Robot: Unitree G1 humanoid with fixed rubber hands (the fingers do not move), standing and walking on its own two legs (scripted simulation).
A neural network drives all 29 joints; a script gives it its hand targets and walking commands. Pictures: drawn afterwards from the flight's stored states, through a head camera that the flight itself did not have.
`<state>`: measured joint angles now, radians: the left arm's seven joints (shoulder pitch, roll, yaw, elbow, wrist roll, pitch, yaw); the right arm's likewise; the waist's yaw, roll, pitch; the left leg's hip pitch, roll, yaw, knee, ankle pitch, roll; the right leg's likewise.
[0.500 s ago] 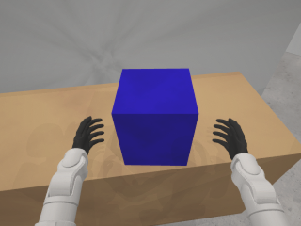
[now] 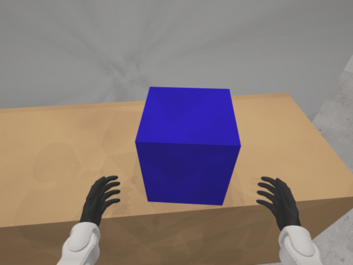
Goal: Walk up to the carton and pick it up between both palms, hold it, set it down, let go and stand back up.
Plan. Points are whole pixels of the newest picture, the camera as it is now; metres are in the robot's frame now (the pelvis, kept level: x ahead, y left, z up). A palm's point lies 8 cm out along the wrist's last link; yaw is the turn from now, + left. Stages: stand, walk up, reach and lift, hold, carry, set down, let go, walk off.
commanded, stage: set down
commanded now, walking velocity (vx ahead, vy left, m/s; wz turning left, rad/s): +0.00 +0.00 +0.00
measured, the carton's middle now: (186, 147) +0.42 +0.01 +0.04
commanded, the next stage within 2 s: let go in 1.26 s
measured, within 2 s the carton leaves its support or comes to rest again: neither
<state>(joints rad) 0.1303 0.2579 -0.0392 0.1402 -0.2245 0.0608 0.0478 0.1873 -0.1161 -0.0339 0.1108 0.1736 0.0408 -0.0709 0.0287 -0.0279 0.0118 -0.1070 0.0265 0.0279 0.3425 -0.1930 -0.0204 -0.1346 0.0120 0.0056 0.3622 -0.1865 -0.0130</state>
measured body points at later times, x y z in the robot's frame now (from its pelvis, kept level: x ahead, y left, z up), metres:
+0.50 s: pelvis +0.02 +0.01 +0.00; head +0.01 +0.02 +0.45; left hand +0.21 +0.23 -0.02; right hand +0.21 -0.20 -0.02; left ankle +0.00 +0.13 -0.75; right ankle +0.01 -0.11 -0.75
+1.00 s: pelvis +0.01 +0.01 +0.00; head -0.01 +0.00 +0.45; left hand +0.21 +0.23 -0.03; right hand +0.18 -0.21 -0.07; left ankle +0.00 +0.13 -0.75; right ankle +0.01 -0.11 -0.75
